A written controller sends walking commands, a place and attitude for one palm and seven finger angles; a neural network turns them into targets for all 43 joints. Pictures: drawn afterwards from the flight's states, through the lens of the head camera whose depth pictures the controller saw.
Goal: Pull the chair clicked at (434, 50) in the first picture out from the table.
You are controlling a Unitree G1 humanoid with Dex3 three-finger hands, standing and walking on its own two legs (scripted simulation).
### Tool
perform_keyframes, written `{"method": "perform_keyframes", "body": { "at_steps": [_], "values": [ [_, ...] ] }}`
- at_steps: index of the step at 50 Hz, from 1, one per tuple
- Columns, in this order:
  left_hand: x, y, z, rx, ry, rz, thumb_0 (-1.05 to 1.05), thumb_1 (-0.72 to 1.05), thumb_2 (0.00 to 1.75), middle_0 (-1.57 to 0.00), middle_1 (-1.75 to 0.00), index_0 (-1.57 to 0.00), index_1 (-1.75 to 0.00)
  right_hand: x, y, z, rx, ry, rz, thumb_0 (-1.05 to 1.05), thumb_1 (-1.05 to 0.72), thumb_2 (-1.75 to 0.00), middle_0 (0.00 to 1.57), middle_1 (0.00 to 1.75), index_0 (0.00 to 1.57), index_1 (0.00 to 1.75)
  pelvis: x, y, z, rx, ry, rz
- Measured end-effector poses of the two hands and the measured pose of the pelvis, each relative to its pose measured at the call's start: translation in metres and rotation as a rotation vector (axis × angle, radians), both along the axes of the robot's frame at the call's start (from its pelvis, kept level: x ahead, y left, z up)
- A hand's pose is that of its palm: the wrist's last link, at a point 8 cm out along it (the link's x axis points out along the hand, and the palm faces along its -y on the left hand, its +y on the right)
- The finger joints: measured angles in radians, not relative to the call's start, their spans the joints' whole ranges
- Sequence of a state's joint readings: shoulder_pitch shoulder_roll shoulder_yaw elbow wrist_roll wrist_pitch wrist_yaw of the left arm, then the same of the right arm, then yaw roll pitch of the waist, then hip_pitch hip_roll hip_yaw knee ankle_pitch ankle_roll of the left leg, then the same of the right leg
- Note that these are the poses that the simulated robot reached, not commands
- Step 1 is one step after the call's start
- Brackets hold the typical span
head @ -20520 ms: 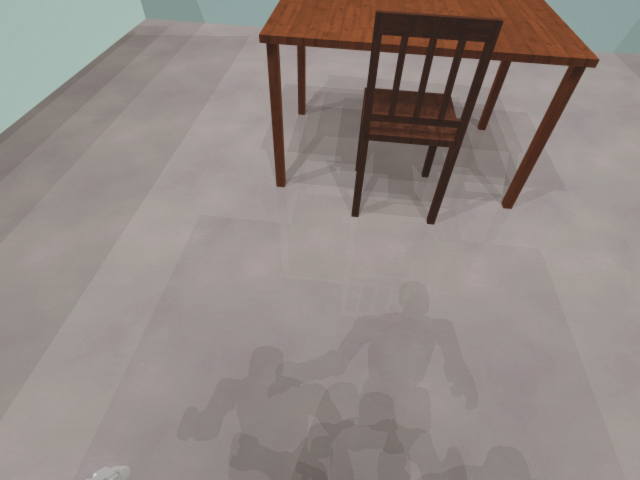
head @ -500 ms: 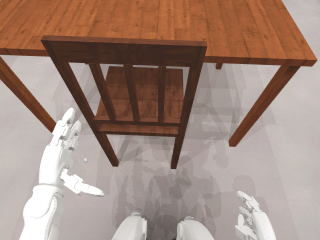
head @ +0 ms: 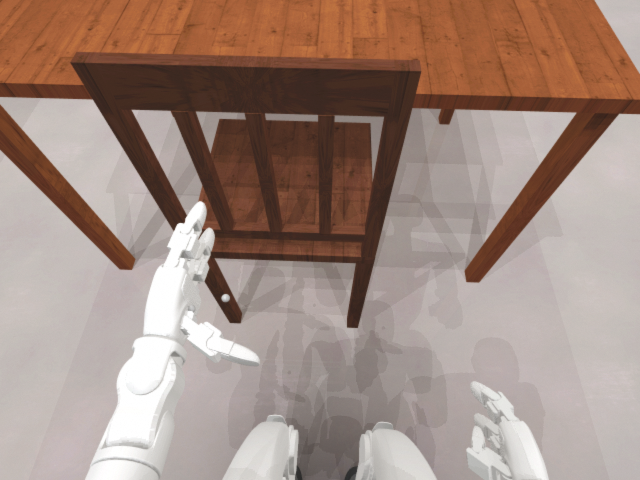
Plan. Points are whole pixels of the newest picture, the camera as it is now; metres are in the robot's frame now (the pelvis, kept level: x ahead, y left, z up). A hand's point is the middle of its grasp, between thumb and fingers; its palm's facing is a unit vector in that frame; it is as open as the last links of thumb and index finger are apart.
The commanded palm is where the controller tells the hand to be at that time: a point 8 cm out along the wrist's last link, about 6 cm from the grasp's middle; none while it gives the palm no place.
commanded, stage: aim the fingers beside a spindle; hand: left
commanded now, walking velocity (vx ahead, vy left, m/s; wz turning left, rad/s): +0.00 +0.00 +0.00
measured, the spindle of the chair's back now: (267, 179) +0.53 +0.11 +0.00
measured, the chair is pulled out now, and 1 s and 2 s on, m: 0.00 0.00 0.00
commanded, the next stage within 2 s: none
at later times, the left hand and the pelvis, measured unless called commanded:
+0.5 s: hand (265, 260) +0.37 +0.09 +0.03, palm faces -0.03 -1.00 -0.04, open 16.9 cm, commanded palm +0.34 +0.14 +0.01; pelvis -0.01 -0.01 -0.01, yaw +0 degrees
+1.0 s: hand (281, 274) +0.37 +0.07 +0.00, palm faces -0.06 -1.00 -0.02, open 16.9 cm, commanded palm +0.34 +0.14 +0.01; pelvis -0.01 -0.01 -0.01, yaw +0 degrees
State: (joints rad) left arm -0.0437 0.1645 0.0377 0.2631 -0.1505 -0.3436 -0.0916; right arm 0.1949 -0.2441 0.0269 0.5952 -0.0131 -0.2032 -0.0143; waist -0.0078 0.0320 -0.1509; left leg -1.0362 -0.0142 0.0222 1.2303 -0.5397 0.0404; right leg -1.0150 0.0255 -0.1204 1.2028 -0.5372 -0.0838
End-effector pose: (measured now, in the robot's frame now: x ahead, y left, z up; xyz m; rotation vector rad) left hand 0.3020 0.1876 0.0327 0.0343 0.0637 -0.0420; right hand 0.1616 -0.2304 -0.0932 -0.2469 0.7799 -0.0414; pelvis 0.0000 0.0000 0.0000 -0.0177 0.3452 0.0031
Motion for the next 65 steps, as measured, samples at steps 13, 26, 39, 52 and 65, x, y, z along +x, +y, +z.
{"method": "perform_keyframes", "body": {
  "at_steps": [13, 26, 39, 52, 65],
  "values": [
    [0.03, -0.024, -0.008, 0.014, -0.028, 0.003, -0.01, -0.5, 0.3, -0.06, -0.08, -0.06, -0.08, -0.022, -0.009, -0.016, 0.001, 0.089, -0.031, 0.01, -0.91, -0.9, 0.2, 0.3, 0.2, 0.3, -0.004, -0.003, -0.006, 0.011, 0.023, -0.009],
    [0.055, -0.044, -0.007, 0.01, -0.09, 0.004, -0.01, -0.5, 0.3, -0.06, -0.08, -0.06, -0.08, -0.045, -0.018, -0.029, 0.001, 0.16, -0.056, 0.01, -0.91, -0.9, 0.2, 0.3, 0.2, 0.3, -0.008, -0.007, -0.012, 0.017, 0.044, -0.012],
    [0.045, -0.032, -0.008, 0.026, -0.095, 0.069, -0.01, -0.5, 0.3, -0.06, -0.08, -0.07, -0.08, -0.053, -0.019, -0.031, 0.021, 0.185, -0.068, 0.01, -0.91, -0.9, 0.2, 0.3, 0.2, 0.3, -0.008, -0.009, -0.01, 0.029, 0.039, -0.023],
    [0.047, -0.057, -0.026, -0.011, -0.036, 0.006, -0.01, -0.5, 0.3, -0.06, -0.08, -0.07, -0.08, -0.045, -0.019, -0.029, 0.005, 0.157, -0.067, 0.01, -0.91, -0.9, 0.2, 0.3, 0.2, 0.3, -0.01, -0.005, -0.013, 0.023, 0.049, -0.021],
    [0.047, -0.039, -0.024, 0.009, -0.011, 0.009, -0.01, -0.5, 0.3, -0.06, -0.08, -0.06, -0.08, -0.048, -0.012, -0.031, 0.022, 0.192, -0.055, 0.01, -0.91, -0.9, 0.2, 0.3, 0.2, 0.3, -0.009, -0.004, -0.01, 0.018, 0.045, -0.012]
  ]
}}
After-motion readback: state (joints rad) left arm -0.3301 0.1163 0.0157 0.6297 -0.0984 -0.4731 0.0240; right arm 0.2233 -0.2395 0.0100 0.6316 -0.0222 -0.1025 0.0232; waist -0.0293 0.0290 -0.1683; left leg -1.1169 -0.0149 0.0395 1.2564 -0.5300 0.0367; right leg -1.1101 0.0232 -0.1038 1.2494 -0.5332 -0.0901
